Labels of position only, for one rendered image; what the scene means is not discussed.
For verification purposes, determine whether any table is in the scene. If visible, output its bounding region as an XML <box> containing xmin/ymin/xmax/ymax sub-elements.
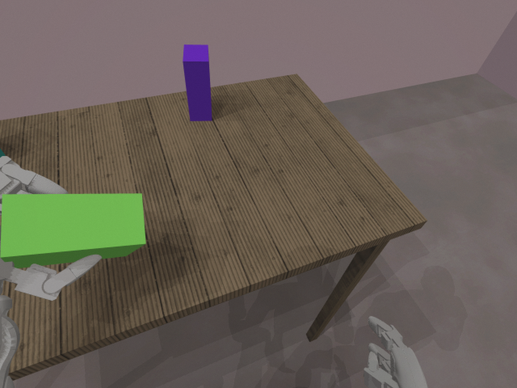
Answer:
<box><xmin>0</xmin><ymin>74</ymin><xmax>427</xmax><ymax>381</ymax></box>

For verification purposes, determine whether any right robot hand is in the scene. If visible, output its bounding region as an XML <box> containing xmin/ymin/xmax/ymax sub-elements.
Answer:
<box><xmin>364</xmin><ymin>316</ymin><xmax>428</xmax><ymax>388</ymax></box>

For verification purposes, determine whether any sponge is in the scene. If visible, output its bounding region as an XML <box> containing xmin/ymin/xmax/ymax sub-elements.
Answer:
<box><xmin>0</xmin><ymin>193</ymin><xmax>146</xmax><ymax>268</ymax></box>

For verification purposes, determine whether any robot left forearm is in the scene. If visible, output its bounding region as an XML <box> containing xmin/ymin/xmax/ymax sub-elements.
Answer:
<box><xmin>0</xmin><ymin>295</ymin><xmax>20</xmax><ymax>388</ymax></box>

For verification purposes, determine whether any left robot hand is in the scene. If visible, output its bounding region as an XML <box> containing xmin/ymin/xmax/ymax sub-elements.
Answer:
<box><xmin>0</xmin><ymin>156</ymin><xmax>102</xmax><ymax>301</ymax></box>

